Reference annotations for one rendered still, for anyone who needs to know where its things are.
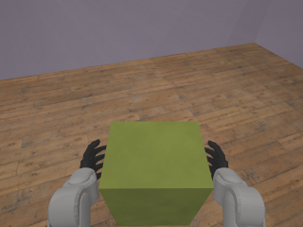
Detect robot left forearm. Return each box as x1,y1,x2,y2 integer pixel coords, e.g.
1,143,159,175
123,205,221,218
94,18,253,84
47,167,98,227

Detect robot right hand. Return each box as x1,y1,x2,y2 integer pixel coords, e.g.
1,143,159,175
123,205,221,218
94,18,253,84
205,140,229,180

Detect robot right forearm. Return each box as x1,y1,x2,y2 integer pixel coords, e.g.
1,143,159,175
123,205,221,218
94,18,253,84
212,167,266,227

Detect carton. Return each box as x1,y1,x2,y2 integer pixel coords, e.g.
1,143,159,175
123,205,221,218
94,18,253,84
98,121,214,226

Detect robot left hand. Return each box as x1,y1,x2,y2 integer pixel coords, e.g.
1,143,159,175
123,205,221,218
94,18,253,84
80,139,107,180

